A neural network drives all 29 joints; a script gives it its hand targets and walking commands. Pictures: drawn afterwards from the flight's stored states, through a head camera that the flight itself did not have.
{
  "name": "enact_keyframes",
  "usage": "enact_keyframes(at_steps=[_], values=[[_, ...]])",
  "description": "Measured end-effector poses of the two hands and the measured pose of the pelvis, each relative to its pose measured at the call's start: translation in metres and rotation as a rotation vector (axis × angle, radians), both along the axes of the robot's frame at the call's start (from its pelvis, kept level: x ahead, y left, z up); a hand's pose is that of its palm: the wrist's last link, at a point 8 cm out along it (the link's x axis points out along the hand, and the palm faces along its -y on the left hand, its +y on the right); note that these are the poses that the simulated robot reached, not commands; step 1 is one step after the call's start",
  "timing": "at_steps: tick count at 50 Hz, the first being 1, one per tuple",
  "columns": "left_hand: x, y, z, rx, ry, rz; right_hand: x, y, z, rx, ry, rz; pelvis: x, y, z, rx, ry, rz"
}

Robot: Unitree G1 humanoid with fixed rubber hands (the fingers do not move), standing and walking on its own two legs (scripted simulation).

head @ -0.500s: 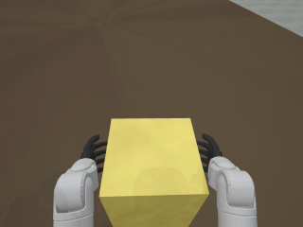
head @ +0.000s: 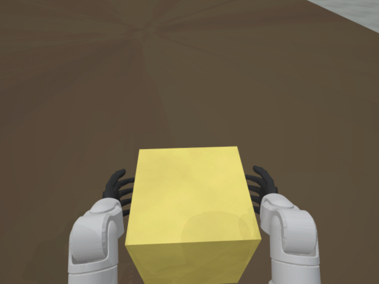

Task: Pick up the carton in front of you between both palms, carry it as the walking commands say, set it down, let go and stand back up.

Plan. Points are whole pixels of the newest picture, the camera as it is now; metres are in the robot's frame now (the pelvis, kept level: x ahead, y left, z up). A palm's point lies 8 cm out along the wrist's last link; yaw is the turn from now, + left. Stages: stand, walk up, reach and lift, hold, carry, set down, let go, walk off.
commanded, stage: carry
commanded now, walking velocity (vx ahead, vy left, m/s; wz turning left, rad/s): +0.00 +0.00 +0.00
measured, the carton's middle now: (190, 218) +0.28 +0.00 +0.01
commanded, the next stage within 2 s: hold in 1.02 s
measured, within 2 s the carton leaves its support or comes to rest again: neither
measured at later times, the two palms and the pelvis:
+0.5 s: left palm (104, 229) +0.24 +0.17 +0.06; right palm (258, 225) +0.24 -0.13 +0.06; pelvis -0.03 +0.02 +0.00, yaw +0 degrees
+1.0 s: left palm (102, 232) +0.24 +0.17 +0.04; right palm (252, 228) +0.24 -0.12 +0.04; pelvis -0.05 +0.02 +0.00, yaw +1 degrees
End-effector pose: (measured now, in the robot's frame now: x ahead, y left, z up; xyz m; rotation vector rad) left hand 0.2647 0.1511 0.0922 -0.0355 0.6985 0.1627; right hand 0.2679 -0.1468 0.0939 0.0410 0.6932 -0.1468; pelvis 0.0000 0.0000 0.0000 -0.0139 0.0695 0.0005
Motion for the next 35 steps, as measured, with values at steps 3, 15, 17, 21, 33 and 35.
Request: enact_keyframes(at_steps=[3, 15, 17, 21, 33, 35], values=[[-0.001, 0.004, -0.004, -0.002, 0.012, 0.003, 0.0, 0.004, -0.004, -0.008, 0.012, 0.007, 0.002, 0.003, -0.001, 0.001, -0.003, 0.002], [-0.015, 0.011, -0.025, 0.03, 0.043, -0.022, -0.017, 0.012, -0.027, -0.033, 0.042, 0.017, -0.011, 0.013, -0.002, 0.003, -0.032, 0.005], [-0.018, 0.012, -0.026, 0.035, 0.035, -0.026, -0.02, 0.013, -0.028, -0.037, 0.035, 0.019, -0.014, 0.014, -0.002, 0.004, -0.037, 0.006], [-0.023, 0.015, -0.029, 0.048, 0.023, -0.032, -0.025, 0.015, -0.031, -0.051, 0.022, 0.03, -0.021, 0.016, -0.001, 0.007, -0.044, 0.007], [-0.028, 0.02, -0.05, 0.082, 0.017, -0.046, -0.027, 0.022, -0.053, -0.087, 0.015, 0.065, -0.043, 0.02, 0.001, 0.016, -0.054, 0.009], [-0.026, 0.021, -0.053, 0.083, 0.009, -0.045, -0.025, 0.022, -0.055, -0.089, 0.007, 0.066, -0.046, 0.02, 0.001, 0.017, -0.053, 0.009]])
